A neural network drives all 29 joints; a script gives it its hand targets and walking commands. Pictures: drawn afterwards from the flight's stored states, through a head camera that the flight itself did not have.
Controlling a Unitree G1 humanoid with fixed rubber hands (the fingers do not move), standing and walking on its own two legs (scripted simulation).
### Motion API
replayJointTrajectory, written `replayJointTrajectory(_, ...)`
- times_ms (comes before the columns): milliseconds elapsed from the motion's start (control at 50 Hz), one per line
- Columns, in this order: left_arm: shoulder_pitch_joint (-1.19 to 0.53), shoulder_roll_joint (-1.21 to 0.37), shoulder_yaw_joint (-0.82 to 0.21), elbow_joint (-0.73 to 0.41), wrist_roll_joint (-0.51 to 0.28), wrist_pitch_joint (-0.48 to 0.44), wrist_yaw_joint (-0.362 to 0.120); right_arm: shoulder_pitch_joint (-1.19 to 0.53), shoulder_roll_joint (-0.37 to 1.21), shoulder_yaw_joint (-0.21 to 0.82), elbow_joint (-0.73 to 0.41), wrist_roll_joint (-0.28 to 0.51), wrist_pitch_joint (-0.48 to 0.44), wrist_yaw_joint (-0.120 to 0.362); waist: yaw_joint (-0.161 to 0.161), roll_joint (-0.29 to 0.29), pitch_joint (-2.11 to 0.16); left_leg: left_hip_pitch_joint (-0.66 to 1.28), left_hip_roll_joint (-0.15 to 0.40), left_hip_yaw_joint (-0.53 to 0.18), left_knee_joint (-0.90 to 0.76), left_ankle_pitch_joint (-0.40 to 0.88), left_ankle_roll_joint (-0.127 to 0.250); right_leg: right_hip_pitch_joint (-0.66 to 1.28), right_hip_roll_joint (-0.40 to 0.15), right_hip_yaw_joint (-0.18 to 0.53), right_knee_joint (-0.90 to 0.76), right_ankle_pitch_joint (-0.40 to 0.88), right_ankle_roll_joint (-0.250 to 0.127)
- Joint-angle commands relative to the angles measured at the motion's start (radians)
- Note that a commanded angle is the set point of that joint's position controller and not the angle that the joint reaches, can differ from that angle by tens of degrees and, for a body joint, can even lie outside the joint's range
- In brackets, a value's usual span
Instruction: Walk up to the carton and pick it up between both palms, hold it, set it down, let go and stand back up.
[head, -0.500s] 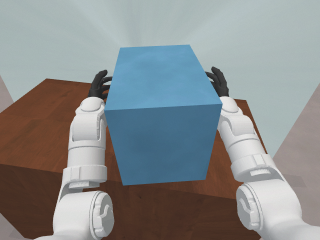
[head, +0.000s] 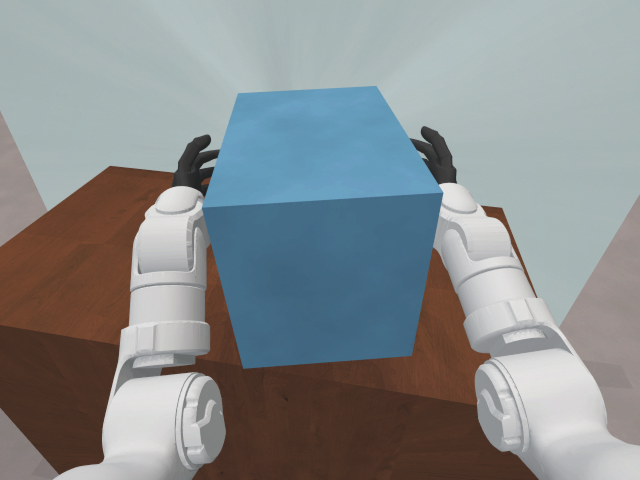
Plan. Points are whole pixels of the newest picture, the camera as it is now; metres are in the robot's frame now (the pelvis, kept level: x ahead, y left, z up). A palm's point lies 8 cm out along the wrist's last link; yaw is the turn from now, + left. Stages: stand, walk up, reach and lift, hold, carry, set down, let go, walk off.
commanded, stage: reach and lift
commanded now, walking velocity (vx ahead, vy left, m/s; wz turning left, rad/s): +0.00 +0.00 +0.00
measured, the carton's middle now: (316, 212) +0.41 -0.01 +0.19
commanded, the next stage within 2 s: hold in 0.16 s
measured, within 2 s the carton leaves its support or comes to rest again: neither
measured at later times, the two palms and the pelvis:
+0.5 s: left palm (174, 186) +0.37 +0.15 +0.26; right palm (435, 167) +0.37 -0.14 +0.27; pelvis +0.00 +0.00 +0.00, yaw +1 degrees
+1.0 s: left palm (168, 181) +0.37 +0.16 +0.26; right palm (429, 160) +0.38 -0.14 +0.28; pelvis +0.00 +0.00 +0.00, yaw +1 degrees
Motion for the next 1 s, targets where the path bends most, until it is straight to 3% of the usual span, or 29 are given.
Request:
replayJointTrajectory(0,-0.797,-0.606,-0.442,-0.146,-0.152,-0.111,-0.138,-0.779,0.717,0.339,-0.308,0.098,-0.017,0.108,-0.002,0.041,-0.411,-0.123,-0.099,0.059,-0.064,0.222,-0.016,0.318,0.090,0.015,0.030,0.147,0.023)
replayJointTrajectory(40,-0.796,-0.606,-0.445,-0.160,-0.154,-0.097,-0.137,-0.750,0.714,0.344,-0.281,0.112,-0.002,0.102,-0.001,0.039,-0.378,-0.119,-0.101,0.051,-0.057,0.251,-0.019,0.314,0.096,0.018,0.026,0.163,0.021)
replayJointTrajectory(60,-0.770,-0.592,-0.430,-0.118,-0.136,-0.084,-0.142,-0.756,0.700,0.330,-0.277,0.106,0.011,0.100,-0.014,0.027,-0.357,-0.121,-0.102,0.055,-0.061,0.229,-0.019,0.310,0.097,0.012,0.023,0.137,0.021)
replayJointTrajectory(100,-0.827,-0.583,-0.412,-0.099,-0.138,-0.087,-0.146,-0.790,0.699,0.301,-0.240,0.098,0.016,0.112,0.003,0.033,-0.332,-0.166,-0.094,0.055,-0.090,0.114,-0.003,0.269,0.085,0.011,0.013,0.035,0.020)
replayJointTrajectory(140,-0.833,-0.573,-0.412,-0.121,-0.149,-0.092,-0.139,-0.804,0.700,0.311,-0.262,0.115,0.022,0.113,0.012,0.028,-0.396,-0.156,-0.098,0.054,-0.081,0.147,-0.006,0.289,0.092,0.018,0.026,0.075,0.018)
replayJointTrajectory(200,-0.835,-0.572,-0.402,-0.107,-0.159,-0.085,-0.146,-0.778,0.711,0.297,-0.226,0.109,0.038,0.109,-0.011,0.028,-0.383,-0.151,-0.100,0.055,-0.074,0.175,-0.012,0.305,0.092,0.019,0.028,0.110,0.023)
replayJointTrajectory(220,-0.871,-0.607,-0.444,-0.180,-0.185,-0.093,-0.145,-0.814,0.726,0.311,-0.273,0.130,0.027,0.105,-0.006,0.062,-0.449,-0.144,-0.102,0.057,-0.065,0.200,-0.021,0.301,0.099,0.014,0.035,0.113,0.021)
replayJointTrajectory(240,-0.870,-0.597,-0.441,-0.140,-0.173,-0.088,-0.140,-0.790,0.703,0.313,-0.246,0.140,0.038,0.107,-0.016,0.076,-0.434,-0.123,-0.098,0.051,-0.059,0.211,-0.028,0.286,0.102,0.016,0.033,0.113,0.018)
replayJointTrajectory(260,-0.846,-0.592,-0.422,-0.112,-0.156,-0.079,-0.140,-0.806,0.703,0.322,-0.269,0.147,0.041,0.105,0.003,0.054,-0.399,-0.154,-0.095,0.045,-0.055,0.213,-0.029,0.300,0.106,0.011,0.037,0.110,0.020)
replayJointTrajectory(280,-0.849,-0.583,-0.393,-0.100,-0.158,-0.079,-0.143,-0.813,0.707,0.315,-0.246,0.130,0.047,0.106,0.017,0.036,-0.381,-0.158,-0.101,0.051,-0.070,0.190,-0.018,0.293,0.103,0.021,0.027,0.086,0.017)
replayJointTrajectory(300,-0.846,-0.586,-0.407,-0.090,-0.153,-0.077,-0.148,-0.801,0.703,0.293,-0.212,0.129,0.054,0.105,-0.016,0.043,-0.353,-0.172,-0.101,0.051,-0.074,0.162,-0.019,0.300,0.091,0.015,0.029,0.075,0.022)
replayJointTrajectory(320,-0.842,-0.591,-0.411,-0.144,-0.168,-0.079,-0.148,-0.817,0.710,0.319,-0.261,0.144,0.048,0.107,0.010,0.033,-0.405,-0.156,-0.097,0.048,-0.067,0.205,-0.023,0.314,0.105,0.019,0.037,0.106,0.015)
replayJointTrajectory(360,-0.836,-0.601,-0.403,-0.093,-0.146,-0.057,-0.152,-0.803,0.672,0.287,-0.194,0.137,0.064,0.110,-0.013,0.070,-0.320,-0.173,-0.096,0.048,-0.080,0.159,-0.023,0.267,0.102,0.007,0.023,0.051,0.009)
replayJointTrajectory(380,-0.852,-0.573,-0.369,-0.077,-0.132,-0.058,-0.155,-0.816,0.671,0.275,-0.179,0.130,0.072,0.114,-0.005,0.039,-0.300,-0.204,-0.092,0.049,-0.093,0.116,-0.011,0.288,0.101,0.015,0.019,0.029,0.011)
replayJointTrajectory(420,-0.883,-0.569,-0.384,-0.124,-0.147,-0.067,-0.152,-0.819,0.695,0.307,-0.208,0.148,0.067,0.114,0.020,0.055,-0.377,-0.182,-0.098,0.054,-0.084,0.153,-0.016,0.307,0.099,0.022,0.034,0.059,0.014)
replayJointTrajectory(500,-0.896,-0.596,-0.425,-0.134,-0.181,-0.066,-0.140,-0.839,0.695,0.297,-0.228,0.155,0.071,0.116,-0.016,0.061,-0.420,-0.158,-0.093,0.045,-0.070,0.187,-0.029,0.286,0.106,0.015,0.037,0.084,0.009)
replayJointTrajectory(540,-0.900,-0.572,-0.374,-0.119,-0.161,-0.060,-0.145,-0.844,0.708,0.309,-0.225,0.162,0.083,0.110,0.021,0.031,-0.401,-0.189,-0.098,0.048,-0.074,0.172,-0.014,0.306,0.103,0.025,0.032,0.074,0.018)
replayJointTrajectory(580,-0.910,-0.576,-0.367,-0.092,-0.145,-0.058,-0.149,-0.819,0.695,0.273,-0.150,0.148,0.099,0.115,0.005,0.068,-0.329,-0.214,-0.101,0.054,-0.097,0.110,-0.014,0.286,0.094,0.025,0.028,0.029,0.014)
replayJointTrajectory(660,-0.918,-0.586,-0.401,-0.114,-0.188,-0.052,-0.148,-0.870,0.704,0.297,-0.236,0.177,0.093,0.109,0.005,0.067,-0.434,-0.187,-0.101,0.050,-0.067,0.172,-0.028,0.315,0.103,0.030,0.035,0.090,0.013)
replayJointTrajectory(700,-0.914,-0.583,-0.396,-0.131,-0.175,-0.054,-0.148,-0.837,0.696,0.279,-0.193,0.171,0.112,0.100,-0.011,0.063,-0.401,-0.166,-0.106,0.043,-0.066,0.183,-0.028,0.290,0.104,0.031,0.030,0.094,0.019)
replayJointTrajectory(720,-0.917,-0.585,-0.403,-0.179,-0.184,-0.058,-0.143,-0.846,0.714,0.307,-0.237,0.189,0.109,0.103,0.011,0.068,-0.470,-0.148,-0.098,0.039,-0.057,0.247,-0.035,0.314,0.110,0.031,0.044,0.138,0.015)
replayJointTrajectory(740,-0.894,-0.568,-0.391,-0.146,-0.182,-0.050,-0.142,-0.817,0.700,0.303,-0.219,0.194,0.116,0.101,-0.002,0.064,-0.427,-0.162,-0.104,0.041,-0.054,0.237,-0.032,0.318,0.102,0.033,0.041,0.149,0.017)
replayJointTrajectory(760,-0.899,-0.574,-0.411,-0.171,-0.185,-0.045,-0.143,-0.838,0.695,0.327,-0.241,0.206,0.116,0.099,0.007,0.058,-0.427,-0.160,-0.099,0.037,-0.046,0.259,-0.039,0.323,0.117,0.029,0.047,0.154,0.023)
replayJointTrajectory(800,-0.867,-0.562,-0.386,-0.112,-0.176,-0.031,-0.154,-0.825,0.685,0.307,-0.235,0.202,0.133,0.093,-0.001,0.037,-0.365,-0.205,-0.098,0.043,-0.056,0.209,-0.030,0.305,0.107,0.034,0.043,0.113,0.023)
replayJointTrajectory(820,-0.895,-0.544,-0.366,-0.102,-0.168,-0.031,-0.159,-0.834,0.686,0.297,-0.210,0.198,0.140,0.096,0.016,0.047,-0.357,-0.219,-0.098,0.044,-0.069,0.175,-0.023,0.300,0.100,0.038,0.040,0.086,0.026)
replayJointTrajectory(900,-0.883,-0.547,-0.367,-0.120,-0.172,-0.026,-0.158,-0.831,0.699,0.318,-0.238,0.212,0.144,0.091,0.003,0.043,-0.392,-0.187,-0.102,0.044,-0.061,0.198,-0.026,0.298,0.110,0.031,0.041,0.103,0.019)
replayJointTrajectory(940,-0.922,-0.563,-0.385,-0.137,-0.189,-0.034,-0.158,-0.866,0.700,0.296,-0.233,0.208,0.146,0.092,0.014,0.044,-0.407,-0.197,-0.097,0.036,-0.062,0.193,-0.027,0.285,0.108,0.036,0.037,0.101,0.016)
replayJointTrajectory(960,-0.916,-0.564,-0.377,-0.125,-0.186,-0.032,-0.157,-0.836,0.702,0.297,-0.214,0.203,0.153,0.093,-0.002,0.064,-0.402,-0.193,-0.103,0.043,-0.067,0.187,-0.034,0.306,0.100,0.042,0.034,0.110,0.017)
replayJointTrajectory(980,-0.907,-0.562,-0.390,-0.133,-0.188,-0.032,-0.156,-0.865,0.709,0.308,-0.251,0.208,0.146,0.095,0.013,0.054,-0.436,-0.202,-0.108,0.040,-0.062,0.186,-0.028,0.304,0.101,0.043,0.041,0.105,0.018)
